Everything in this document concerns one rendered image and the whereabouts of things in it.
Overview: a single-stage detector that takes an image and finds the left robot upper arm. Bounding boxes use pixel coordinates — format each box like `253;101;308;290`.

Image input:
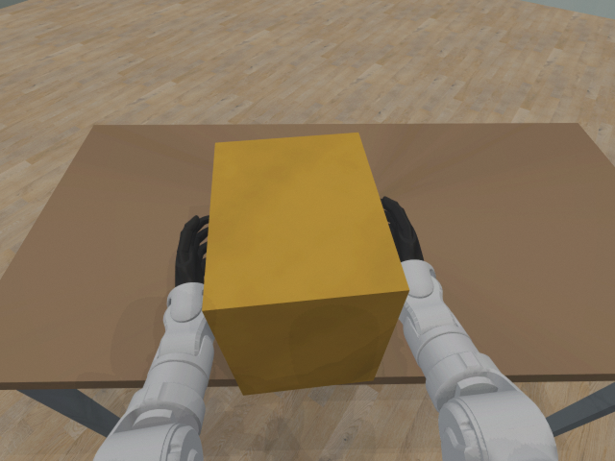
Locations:
94;423;204;461

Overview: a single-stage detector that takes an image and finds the left robot forearm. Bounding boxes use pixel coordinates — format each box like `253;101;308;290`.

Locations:
93;282;215;461

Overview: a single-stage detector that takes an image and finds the right robot hand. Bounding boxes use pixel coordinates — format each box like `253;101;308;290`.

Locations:
381;196;424;262

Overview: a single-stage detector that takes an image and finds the left robot hand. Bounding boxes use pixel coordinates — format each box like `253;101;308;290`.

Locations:
175;215;209;287

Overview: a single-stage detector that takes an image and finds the table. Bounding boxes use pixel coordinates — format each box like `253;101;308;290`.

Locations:
0;123;615;437

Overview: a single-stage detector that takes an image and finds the right robot forearm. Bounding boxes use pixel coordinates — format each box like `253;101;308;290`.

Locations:
399;259;558;460

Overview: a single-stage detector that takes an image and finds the carton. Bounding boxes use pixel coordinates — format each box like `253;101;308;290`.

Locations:
202;133;409;396

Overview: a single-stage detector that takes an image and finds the right robot upper arm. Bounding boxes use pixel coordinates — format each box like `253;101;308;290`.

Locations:
438;390;558;461

